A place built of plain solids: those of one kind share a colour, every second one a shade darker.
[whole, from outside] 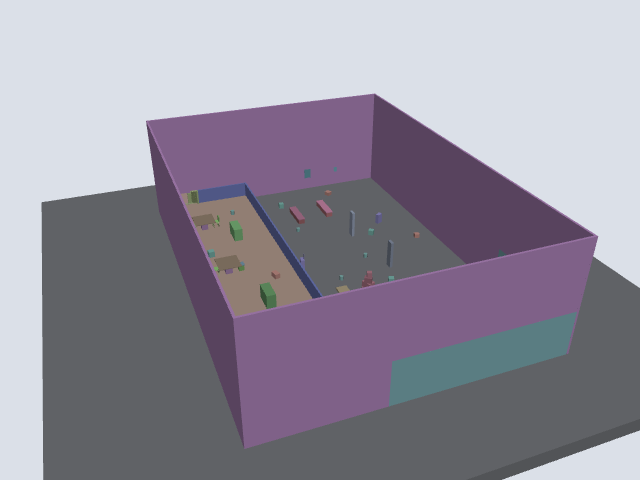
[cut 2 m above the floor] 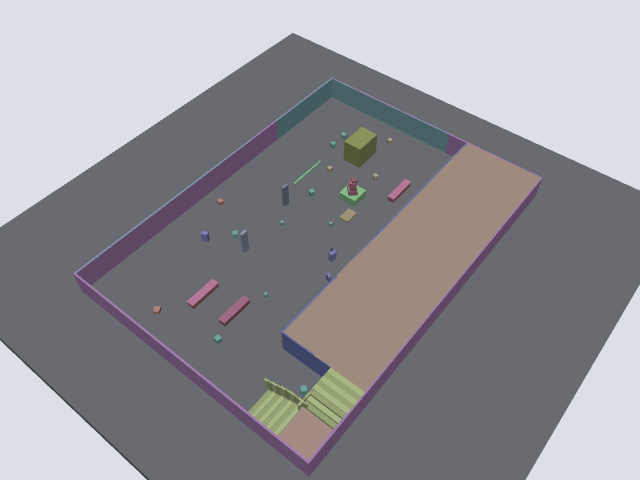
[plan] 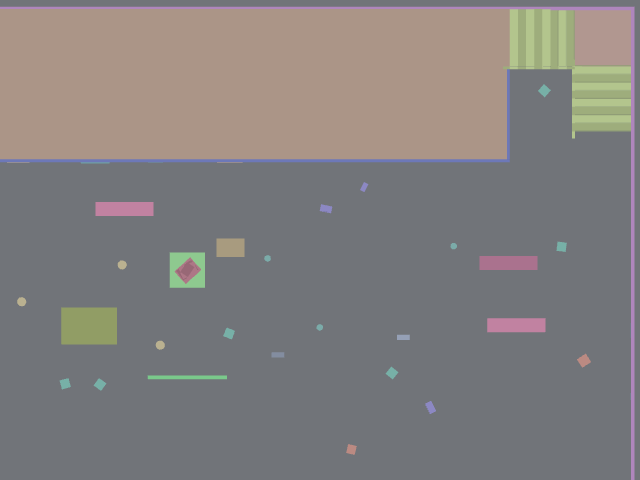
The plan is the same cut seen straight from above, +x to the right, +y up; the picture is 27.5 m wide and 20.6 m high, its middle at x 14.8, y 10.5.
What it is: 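A hall with a quarter-turn stair; 28.1 x 20.4 m, 8.4 m high; a stair 2.4 m broad of 9 risers along one side wall, a square landing in the rear corner, 9 risers along the rear wall, risers 0.163 m, goings 0.35 m, to an upper level 22.9 x 6.5 m at 2.93 m; guards 1.10 m over the upper level and every tread; the front glazed up to 3.26 m, a clerestory band over it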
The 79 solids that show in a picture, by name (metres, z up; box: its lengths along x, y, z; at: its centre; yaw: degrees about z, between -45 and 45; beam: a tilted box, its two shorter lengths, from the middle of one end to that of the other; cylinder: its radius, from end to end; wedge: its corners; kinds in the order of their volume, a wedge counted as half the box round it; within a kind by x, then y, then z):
{
 "upper_1": {"box": [23.0, 6.57, 2.98], "at": [11.45, 17.12, 1.44]},
 "wall_1": {"box": [0.15, 20.66, 8.41], "at": [-0.07, 10.18, 4.16]},
 "wall_2": {"box": [28.45, 0.15, 8.41], "at": [14.07, -0.07, 4.16]},
 "wall_3": {"box": [28.45, 0.15, 8.41], "at": [14.07, 20.43, 4.16]},
 "wall_4": {"box": [0.15, 20.66, 8.41], "at": [28.23, 10.18, 4.16]},
 "edge_1": {"box": [22.95, 0.12, 3.08], "at": [11.47, 13.9, 1.49]},
 "edge_2": {"box": [22.95, 0.12, 4.08], "at": [11.47, 13.9, 1.99]},
 "edge_3": {"box": [0.12, 3.87, 3.08], "at": [22.89, 15.89, 1.49]},
 "edge_4": {"box": [0.12, 3.87, 4.08], "at": [22.89, 15.89, 1.99]},
 "quarter_1": {"box": [0.36, 2.46, 2.82], "at": [23.12, 19.18, 1.36]},
 "quarter_2": {"box": [0.36, 2.46, 2.66], "at": [23.47, 19.18, 1.28]},
 "quarter_3": {"box": [0.36, 2.46, 2.5], "at": [23.82, 19.18, 1.2]},
 "quarter_4": {"box": [0.36, 2.46, 2.33], "at": [24.16, 19.18, 1.12]},
 "quarter_5": {"box": [0.36, 2.46, 2.17], "at": [24.51, 19.18, 1.03]},
 "quarter_6": {"box": [0.36, 2.46, 2.01], "at": [24.86, 19.18, 0.95]},
 "quarter_7": {"box": [0.36, 2.46, 1.84], "at": [25.21, 19.18, 0.87]},
 "quarter_8": {"box": [0.36, 2.46, 1.68], "at": [25.56, 19.18, 0.79]},
 "quarter_9": {"box": [0.12, 0.35, 1.64], "at": [25.68, 16.03, 0.77]},
 "quarter_10": {"box": [0.12, 0.35, 2.13], "at": [25.68, 17.08, 1.01]},
 "quarter_11": {"box": [2.46, 0.36, 0.21], "at": [26.97, 15.34, 0.06]},
 "quarter_12": {"box": [2.46, 0.36, 0.38], "at": [26.97, 15.69, 0.14]},
 "quarter_13": {"box": [2.46, 0.36, 0.54], "at": [26.97, 16.04, 0.22]},
 "quarter_14": {"box": [2.46, 0.36, 0.7], "at": [26.97, 16.38, 0.3]},
 "quarter_15": {"box": [2.46, 0.36, 0.86], "at": [26.97, 16.73, 0.38]},
 "quarter_16": {"box": [2.46, 0.36, 1.03], "at": [26.97, 17.08, 0.46]},
 "quarter_17": {"box": [2.46, 0.36, 1.19], "at": [26.97, 17.43, 0.55]},
 "quarter_18": {"box": [2.46, 0.36, 1.35], "at": [26.97, 17.78, 0.63]},
 "window_wall_1": {"box": [0.15, 12.22, 3.31], "at": [-0.07, 6.11, 1.6]},
 "window_wall_2": {"box": [7.61, 0.15, 3.31], "at": [3.81, -0.07, 1.6]},
 "window_wall_3": {"box": [17.54, 0.15, 3.31], "at": [19.38, -0.07, 1.6]},
 "landing_1": {"box": [2.47, 2.46, 1.52], "at": [26.96, 19.18, 0.71]},
 "kiosk_1": {"box": [2.4, 1.6, 2.35], "at": [4.89, 6.81, 1.12]},
 "bench_1": {"box": [2.44, 0.54, 0.43], "at": [6.41, 11.83, 0.17]},
 "bench_2": {"box": [2.44, 0.54, 0.43], "at": [22.89, 9.51, 0.17]},
 "bench_3": {"box": [2.44, 0.54, 0.43], "at": [23.23, 6.84, 0.17]},
 "case_1": {"box": [1.4, 0.6, 0.98], "at": [7.85, 16.62, 3.37]},
 "case_2": {"box": [1.4, 0.6, 0.96], "at": [16.5, 16.37, 3.36]},
 "centre_base_1": {"box": [1.51, 1.51, 0.7], "at": [9.11, 9.21, 0.3]},
 "ottoman_1": {"box": [0.4, 0.4, 0.47], "at": [3.87, 4.33, 0.18], "yaw": 15.4},
 "ottoman_2": {"box": [0.4, 0.4, 0.47], "at": [5.36, 4.3, 0.18], "yaw": -36.1},
 "ottoman_3": {"box": [0.4, 0.4, 0.47], "at": [10.9, 6.49, 0.18], "yaw": -21.0},
 "ottoman_4": {"box": [0.4, 0.4, 0.47], "at": [14.43, 18.69, 3.12], "yaw": 6.4},
 "ottoman_5": {"box": [0.4, 0.4, 0.47], "at": [17.89, 4.79, 0.18], "yaw": -40.4},
 "ottoman_6": {"box": [0.4, 0.4, 0.47], "at": [24.43, 16.91, 0.18], "yaw": -42.5},
 "ottoman_7": {"box": [0.4, 0.4, 0.47], "at": [25.17, 10.21, 0.18], "yaw": -7.1},
 "pylon_1": {"box": [0.55, 0.22, 2.15], "at": [12.99, 5.57, 1.02]},
 "pylon_2": {"box": [0.55, 0.22, 2.15], "at": [18.38, 6.32, 1.02]},
 "centre_1": {"box": [0.39, 0.51, 0.39], "at": [9.11, 9.23, 2.02], "yaw": -33.9},
 "centre_2": {"box": [0.91, 0.73, 0.44], "at": [9.13, 9.18, 0.82], "yaw": 42.2},
 "centre_3": {"box": [0.71, 0.52, 0.39], "at": [9.15, 9.2, 1.63], "yaw": 23.0},
 "bench_top_1": {"box": [2.5, 0.6, 0.07], "at": [6.41, 11.83, 0.41]},
 "bench_top_2": {"box": [2.5, 0.6, 0.07], "at": [22.89, 9.51, 0.41]},
 "bench_top_3": {"box": [2.5, 0.6, 0.07], "at": [23.23, 6.84, 0.41]},
 "suitcase_1": {"box": [0.5, 0.3, 0.85], "at": [15.06, 11.84, 0.38], "yaw": -11.5},
 "suitcase_2": {"box": [0.22, 0.38, 0.65], "at": [16.7, 12.77, 0.27], "yaw": -26.8},
 "suitcase_3": {"box": [0.3, 0.5, 0.85], "at": [19.55, 3.31, 0.38], "yaw": 26.6},
 "box_cardboard_1": {"box": [0.53, 0.35, 0.39], "at": [10.35, 15.34, 3.08], "yaw": 12.9},
 "box_cardboard_2": {"box": [0.38, 0.4, 0.37], "at": [16.15, 1.51, 0.14], "yaw": -12.7},
 "box_cardboard_3": {"box": [0.46, 0.44, 0.37], "at": [26.13, 5.32, 0.13], "yaw": 33.3},
 "pallet_1": {"box": [1.2, 0.8, 0.19], "at": [10.96, 10.17, 0.05]},
 "table_top_1": {"box": [1.5, 1.5, 0.04], "at": [12.03, 18.07, 3.65]},
 "table_top_2": {"box": [1.5, 1.5, 0.04], "at": [18.48, 18.29, 3.65]},
 "drum_1": {"cylinder": 0.2, "from": [2.0, 7.85, 0.0], "to": [2.0, 7.85, 0.46]},
 "drum_2": {"cylinder": 0.2, "from": [6.31, 9.43, 0.0], "to": [6.31, 9.43, 0.46]},
 "drum_3": {"cylinder": 0.2, "from": [7.94, 5.99, 0.0], "to": [7.94, 5.99, 0.46]},
 "strip_1": {"box": [3.4, 0.16, 0.07], "at": [9.11, 4.6, -0.01]},
 "hung_poster_1": {"box": [0.01, 0.62, 0.87], "at": [28.14, 6.6, 1.5]},
 "quarter_nose_1": {"box": [0.05, 2.41, 0.003], "at": [25.02, 19.16, 1.96]},
 "quarter_nose_2": {"box": [0.05, 2.41, 0.003], "at": [25.37, 19.16, 1.79]},
 "quarter_nose_3": {"box": [0.05, 2.41, 0.003], "at": [25.71, 19.16, 1.63]},
 "quarter_nose_4": {"box": [2.41, 0.05, 0.003], "at": [26.95, 15.18, 0.16]},
 "quarter_nose_5": {"box": [2.41, 0.05, 0.003], "at": [26.95, 15.53, 0.33]},
 "quarter_nose_6": {"box": [2.41, 0.05, 0.003], "at": [26.95, 15.88, 0.49]},
 "quarter_nose_7": {"box": [2.41, 0.05, 0.003], "at": [26.95, 16.23, 0.65]},
 "quarter_nose_8": {"box": [2.41, 0.05, 0.003], "at": [26.95, 16.58, 0.82]},
 "quarter_nose_9": {"box": [2.41, 0.05, 0.003], "at": [26.95, 16.93, 0.98]},
 "quarter_nose_10": {"box": [2.41, 0.05, 0.003], "at": [26.95, 17.28, 1.14]},
 "quarter_nose_11": {"box": [2.41, 0.05, 0.003], "at": [26.95, 17.63, 1.31]},
 "quarter_nose_12": {"box": [2.41, 0.05, 0.003], "at": [26.95, 17.98, 1.47]}
}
